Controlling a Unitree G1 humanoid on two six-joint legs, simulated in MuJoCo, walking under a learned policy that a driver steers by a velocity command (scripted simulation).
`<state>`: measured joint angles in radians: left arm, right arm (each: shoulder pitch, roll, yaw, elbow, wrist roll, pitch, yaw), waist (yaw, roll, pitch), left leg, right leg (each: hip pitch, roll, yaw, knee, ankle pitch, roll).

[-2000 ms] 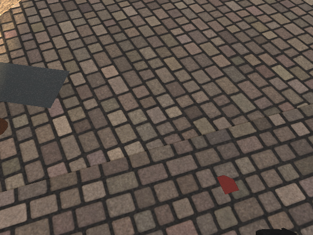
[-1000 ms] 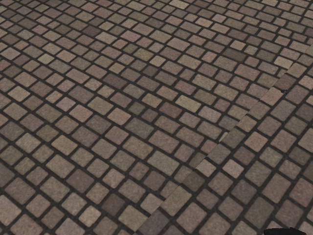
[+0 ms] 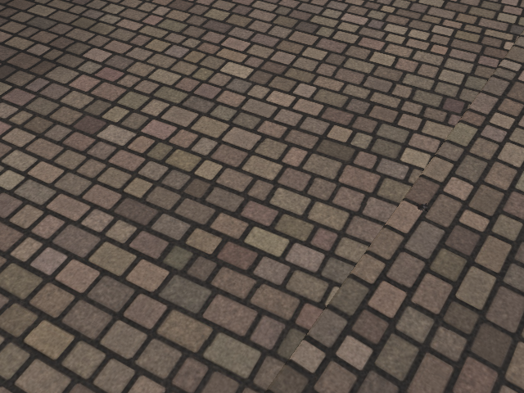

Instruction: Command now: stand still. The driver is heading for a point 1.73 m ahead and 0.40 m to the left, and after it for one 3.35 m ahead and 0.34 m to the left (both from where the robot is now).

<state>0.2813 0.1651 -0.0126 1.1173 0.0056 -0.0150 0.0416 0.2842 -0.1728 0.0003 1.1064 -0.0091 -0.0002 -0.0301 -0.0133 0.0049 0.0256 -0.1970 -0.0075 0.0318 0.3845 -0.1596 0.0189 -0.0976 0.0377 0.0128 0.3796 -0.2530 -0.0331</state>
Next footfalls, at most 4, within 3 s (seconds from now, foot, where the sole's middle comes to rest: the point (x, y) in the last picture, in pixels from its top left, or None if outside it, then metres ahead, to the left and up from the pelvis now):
1.06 right None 0.48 -0.03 -0.78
1.62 left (217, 318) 0.74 0.15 -0.78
2.14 right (221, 217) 1.11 0.16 -0.78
2.66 left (139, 186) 1.26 0.45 -0.78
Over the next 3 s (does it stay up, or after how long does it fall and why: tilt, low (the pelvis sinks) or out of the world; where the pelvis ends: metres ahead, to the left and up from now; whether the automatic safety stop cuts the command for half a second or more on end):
stays up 1.30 0.37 0.00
